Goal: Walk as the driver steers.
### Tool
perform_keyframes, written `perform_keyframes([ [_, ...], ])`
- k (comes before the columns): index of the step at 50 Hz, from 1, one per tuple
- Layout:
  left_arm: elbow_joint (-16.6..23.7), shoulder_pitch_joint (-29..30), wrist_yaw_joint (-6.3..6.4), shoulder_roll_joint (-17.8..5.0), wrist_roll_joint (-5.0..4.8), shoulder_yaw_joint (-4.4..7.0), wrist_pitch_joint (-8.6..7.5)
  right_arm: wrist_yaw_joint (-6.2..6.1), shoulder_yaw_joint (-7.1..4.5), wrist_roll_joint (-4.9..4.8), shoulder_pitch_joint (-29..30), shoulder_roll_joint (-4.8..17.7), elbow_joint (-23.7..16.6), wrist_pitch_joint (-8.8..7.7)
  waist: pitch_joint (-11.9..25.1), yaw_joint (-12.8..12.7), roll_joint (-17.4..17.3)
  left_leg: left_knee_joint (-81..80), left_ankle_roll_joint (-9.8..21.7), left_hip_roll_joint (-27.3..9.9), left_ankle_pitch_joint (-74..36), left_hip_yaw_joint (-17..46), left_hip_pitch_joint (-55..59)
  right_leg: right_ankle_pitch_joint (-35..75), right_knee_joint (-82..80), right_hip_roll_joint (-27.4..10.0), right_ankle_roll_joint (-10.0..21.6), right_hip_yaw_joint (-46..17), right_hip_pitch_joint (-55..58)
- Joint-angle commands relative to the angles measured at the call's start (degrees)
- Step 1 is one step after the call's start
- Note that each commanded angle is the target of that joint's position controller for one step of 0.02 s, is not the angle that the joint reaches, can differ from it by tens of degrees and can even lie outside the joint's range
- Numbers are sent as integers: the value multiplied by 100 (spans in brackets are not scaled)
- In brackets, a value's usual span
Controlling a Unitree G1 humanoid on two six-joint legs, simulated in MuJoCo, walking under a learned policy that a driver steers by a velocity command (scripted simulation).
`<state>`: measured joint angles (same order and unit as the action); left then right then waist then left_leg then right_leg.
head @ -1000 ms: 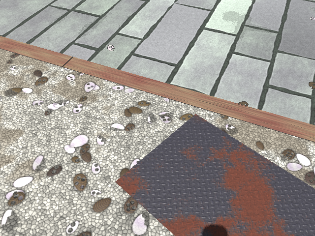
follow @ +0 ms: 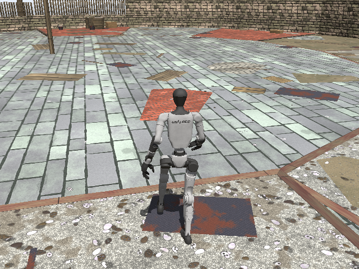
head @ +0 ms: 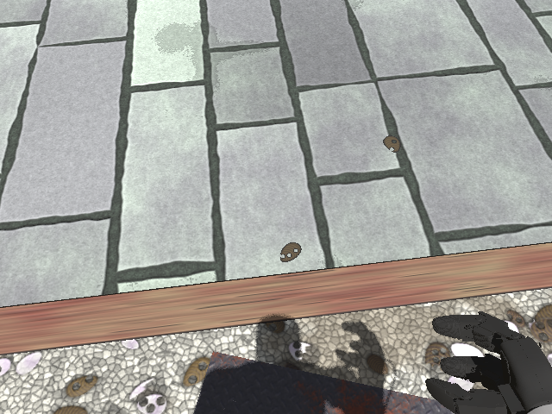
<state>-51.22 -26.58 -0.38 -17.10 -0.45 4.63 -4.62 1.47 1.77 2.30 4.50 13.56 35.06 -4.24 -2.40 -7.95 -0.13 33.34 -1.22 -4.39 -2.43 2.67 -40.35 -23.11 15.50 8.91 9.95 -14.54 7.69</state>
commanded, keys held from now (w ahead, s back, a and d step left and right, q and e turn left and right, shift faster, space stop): w+shift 0.50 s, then w+q+shift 0.24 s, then q+shift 0.26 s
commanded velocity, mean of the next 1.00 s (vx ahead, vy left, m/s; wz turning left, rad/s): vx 0.89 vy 0.00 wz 0.10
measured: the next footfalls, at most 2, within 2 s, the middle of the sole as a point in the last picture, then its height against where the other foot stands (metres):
left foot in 0.06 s outside the picture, level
right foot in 0.50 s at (382, 332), level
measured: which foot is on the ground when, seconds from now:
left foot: up 0.00-0.04, down 0.06-0.52, up 0.54-0.96, down 0.98-1.00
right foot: down 0.00-0.04, up 0.06-0.48, down 0.50-0.94, up 0.96-1.00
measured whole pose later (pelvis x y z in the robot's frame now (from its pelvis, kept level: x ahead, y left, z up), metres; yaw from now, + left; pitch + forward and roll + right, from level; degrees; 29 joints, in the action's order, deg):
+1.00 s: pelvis +0.93 -0.07 -0.09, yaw +8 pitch -1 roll -5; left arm -50.1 -24.4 2.9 -14.7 -1.6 0.9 -5.0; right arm 4.2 -4.2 0.8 -16.7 18.9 47.8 -3.8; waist -3.0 -0.1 -6.3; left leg 22.7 8.7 2.5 -13.8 -4.6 -19.3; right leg -40.9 83.7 2.7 -6.9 14.3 -5.5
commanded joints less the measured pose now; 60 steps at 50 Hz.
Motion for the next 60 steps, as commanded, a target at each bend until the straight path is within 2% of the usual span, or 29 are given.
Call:
perform_keyframes([
  [1,307,281,43,-1271,72,265,-111,-167,-417,-86,-1232,1101,-17,-80,983,1043,478,-211,245,651,284,-337,3146,6664,1590,-1113,-35,-586,-867],
  [3,462,802,24,-784,213,136,-185,-377,-673,-3,-3540,1601,569,-89,1921,2184,82,-26,423,-239,1922,321,5467,4738,4723,-729,-148,-132,-2149],
  [4,671,-92,10,231,-45,-117,-176,-329,-750,256,-3407,1995,631,-117,2334,1285,-1851,-766,1062,-1986,2708,3472,6581,-496,6596,46,-377,359,-4024],
  [5,668,-158,44,-201,15,-165,-155,-182,-776,125,-2871,1674,560,-70,2275,1164,-1685,-1685,1369,-1928,4050,4976,6157,-33,6871,-253,-262,499,-4666],
  [7,734,851,-26,-457,194,-138,-38,-106,-606,72,-2077,738,560,-69,727,1075,-104,-1878,1289,-1394,3665,3180,4395,863,6452,-796,-296,718,-4739],
  [9,1006,1241,-167,-273,286,-191,52,-119,-502,91,-2421,499,922,-127,311,913,-119,-1976,1124,-983,2699,2108,3606,770,6079,-963,-321,615,-4647],
  [17,1794,2835,-377,-147,280,-482,132,-40,-458,-232,-2985,733,1393,-359,-415,836,-83,-3259,951,-253,160,-267,2719,2345,3235,-1012,-464,1684,-4389],
  [20,1926,3215,-408,-114,249,-545,77,-34,-507,-218,-3338,1094,1581,-363,-626,885,-228,-3444,1003,-665,-1338,-403,3248,2672,2277,-1082,-254,1956,-3782],
  [24,1371,1414,-204,-700,280,-267,77,-206,-606,-110,-3416,1679,1708,-117,746,-51,-734,-392,731,-893,-5119,-764,4371,1349,1891,-359,63,2052,-1752],
  [25,984,225,-107,-932,305,-124,81,-232,-598,-123,-3256,1634,1651,-51,1309,-620,-611,1333,654,-699,-4266,-812,3533,1189,1774,-617,205,1707,-265],
  [26,818,-444,20,-1430,416,8,75,-187,-449,-64,-3441,860,1456,-56,1998,-450,477,3586,719,-143,20,-621,2183,-487,1797,-2174,229,-59,1058],
  [27,956,-136,29,-1552,418,58,82,-119,-360,-380,-3947,451,1200,-131,2861,133,1580,5236,619,733,2955,166,380,-1409,519,-3324,650,-3219,2039],
  [28,921,269,14,-1178,316,67,82,-192,-470,-353,-3101,984,1095,-145,1856,51,623,5277,735,356,2341,337,-382,-868,173,-3042,497,-2673,1390],
  [31,701,896,-16,-429,261,-80,-138,-99,-434,-216,-2827,693,1287,14,199,732,-100,3751,654,-274,1563,368,585,1379,-204,-2362,14,-83,-1248],
  [36,322,637,1,-433,83,-67,-347,142,-425,-70,-1951,451,974,397,-441,868,376,2381,549,-373,684,-80,475,3008,-807,-1919,-270,1594,-1721],
  [42,75,458,215,-143,3,-208,-618,413,-440,-71,-1483,221,946,71,-123,989,-54,93,818,404,-3881,-1144,2072,3009,725,-1336,-923,3160,-2282],
  [43,81,334,288,-212,27,-200,-577,446,-427,-20,-1472,238,972,100,-165,972,-106,-143,792,531,-3982,-1276,2144,3084,1194,-1433,-1018,3206,-2132],
  [44,63,-376,160,-748,1060,-347,-448,576,-396,356,-1888,455,976,47,-248,993,391,165,411,378,-2118,-537,2839,4469,616,-1319,-1728,3056,-2302],
  [46,719,372,207,-1308,667,-147,-427,202,-983,331,-4321,1990,1862,81,-299,1594,64,-684,356,975,-1768,-1390,4179,6306,2029,-619,-3410,3587,-2046],
  [47,460,391,515,-796,-627,-89,-170,305,-921,-362,-3792,1278,1587,225,578,1694,-78,-779,686,426,-4107,-704,4283,4501,5413,-1386,-1994,2930,-1955],
  [48,649,1391,492,-627,-728,-228,-63,321,-786,-521,-4642,916,1834,286,557,2210,-766,-1947,1164,-325,-5129,-119,4078,1150,7989,-983,-1890,2961,-1874],
  [49,892,2129,407,-107,-300,-322,-56,247,-735,-384,-5039,949,2048,170,-259,2570,-1787,-2461,1085,33,-4847,-467,4357,-2606,9679,-374,-1583,2881,-3232],
  [50,1483,1263,267,436,-45,-379,-133,161,-681,71,-4391,1259,1727,-5,181,1277,-2698,357,1867,-467,-7227,971,6504,-3006,10736,-333,-1576,1794,-6377],
  [51,1663,869,112,259,51,-494,-280,101,-744,90,-4111,1299,1342,49,1786,1354,-1487,418,2667,-999,-6798,1922,7439,-2522,10594,-515,-1406,1027,-6855],
  [53,1698,1324,74,-89,186,-318,-334,59,-772,-236,-2764,1237,758,262,1430,799,1628,-714,2358,-785,-4243,2310,5205,-1139,9774,-798,-1092,1201,-6279],
  [55,1850,772,206,-694,-100,-219,-161,-174,-948,-101,-1677,2030,287,219,1123,40,557,-1341,3060,-2029,-4038,4092,3368,-624,7953,-1168,-1584,257,-6054],
  [56,1855,1301,350,-1259,-111,-58,-72,-318,-829,-258,-1388,1530,163,226,391,182,1053,-1585,2499,-960,-3051,2977,1609,-77,5888,-1330,-1834,286,-4748],
  [58,1995,2152,461,-385,123,-192,-82,-501,-818,-503,-1816,1339,336,355,672,593,1019,-982,1596,722,-1943,1828,633,1537,3071,-600,-1911,965,-2908],
  [60,2094,2126,359,-44,-95,-206,-13,-598,-834,-531,-2159,1331,560,470,1296,686,20,-689,1117,895,-1224,1862,1133,2445,2086,-101,-1975,1035,-2044],
])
